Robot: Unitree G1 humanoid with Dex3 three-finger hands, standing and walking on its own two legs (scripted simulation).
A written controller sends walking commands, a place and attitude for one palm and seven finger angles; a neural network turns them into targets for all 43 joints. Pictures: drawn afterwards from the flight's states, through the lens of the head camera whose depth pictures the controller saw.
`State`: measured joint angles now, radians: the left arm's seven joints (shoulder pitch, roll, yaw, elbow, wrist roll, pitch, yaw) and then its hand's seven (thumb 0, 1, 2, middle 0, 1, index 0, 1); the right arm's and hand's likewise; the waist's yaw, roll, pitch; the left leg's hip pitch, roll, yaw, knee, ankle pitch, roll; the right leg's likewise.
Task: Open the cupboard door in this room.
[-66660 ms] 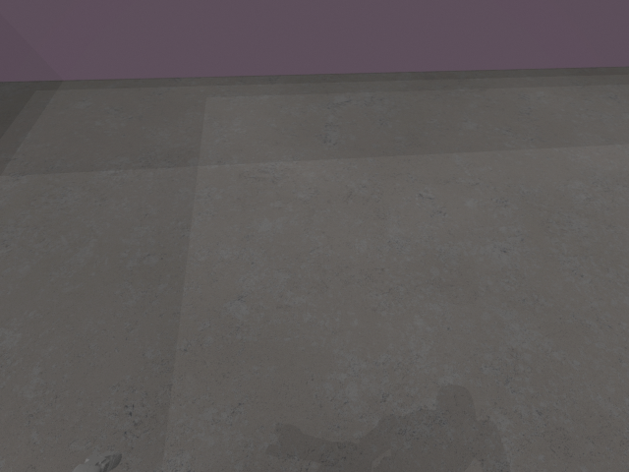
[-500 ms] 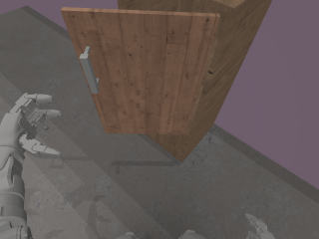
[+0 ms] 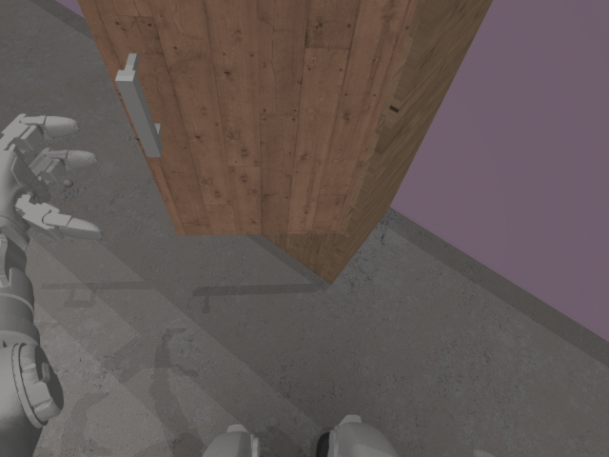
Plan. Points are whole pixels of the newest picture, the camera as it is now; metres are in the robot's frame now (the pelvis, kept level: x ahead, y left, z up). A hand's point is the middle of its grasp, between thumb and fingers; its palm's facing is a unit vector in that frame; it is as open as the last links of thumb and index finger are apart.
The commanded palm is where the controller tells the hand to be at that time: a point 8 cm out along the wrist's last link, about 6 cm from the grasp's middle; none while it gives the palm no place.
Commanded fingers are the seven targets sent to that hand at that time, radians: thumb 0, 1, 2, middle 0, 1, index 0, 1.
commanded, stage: move the hooked fingers beside the handle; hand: left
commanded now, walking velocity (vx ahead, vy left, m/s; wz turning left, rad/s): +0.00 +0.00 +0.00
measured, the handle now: (144, 108) +0.58 +0.23 +0.07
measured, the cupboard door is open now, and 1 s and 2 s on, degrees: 40 40 40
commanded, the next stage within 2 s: slide the fingers in behind the handle in 1.48 s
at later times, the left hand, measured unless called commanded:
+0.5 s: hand (80, 142) +0.49 +0.29 +0.08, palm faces +0.04 -1.00 -0.01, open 14.0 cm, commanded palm +0.48 +0.33 +0.07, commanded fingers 0.00 -0.50 0.30 -0.30 -1.20 -0.30 -1.20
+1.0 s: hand (83, 129) +0.52 +0.30 +0.07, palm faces +0.04 -1.00 -0.02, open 14.0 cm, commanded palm +0.51 +0.34 +0.07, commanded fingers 0.00 -0.50 0.30 -0.30 -1.20 -0.30 -1.20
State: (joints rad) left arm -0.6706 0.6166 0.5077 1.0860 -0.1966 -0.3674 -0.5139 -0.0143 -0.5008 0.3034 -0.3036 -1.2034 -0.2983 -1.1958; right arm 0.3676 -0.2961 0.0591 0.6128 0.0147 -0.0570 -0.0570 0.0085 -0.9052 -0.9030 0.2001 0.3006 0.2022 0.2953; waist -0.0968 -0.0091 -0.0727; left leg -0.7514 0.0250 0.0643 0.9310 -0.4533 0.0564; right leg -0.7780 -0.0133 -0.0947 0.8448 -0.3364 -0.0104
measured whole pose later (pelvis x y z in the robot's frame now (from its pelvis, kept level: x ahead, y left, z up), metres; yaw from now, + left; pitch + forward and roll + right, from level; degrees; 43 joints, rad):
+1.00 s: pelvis +0.01 +0.01 -0.01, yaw -2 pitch +24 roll -5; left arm -0.95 0.84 0.58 1.26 -0.08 -0.32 -0.50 -0.01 -0.50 0.30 -0.30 -1.20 -0.30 -1.20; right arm 0.44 -0.30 0.08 0.58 -0.02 0.10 -0.03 0.00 -0.91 -0.90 0.20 0.30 0.20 0.30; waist -0.21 0.01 -0.07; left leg -0.94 0.06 0.05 1.02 -0.49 0.06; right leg -0.94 0.02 -0.11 0.87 -0.34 0.00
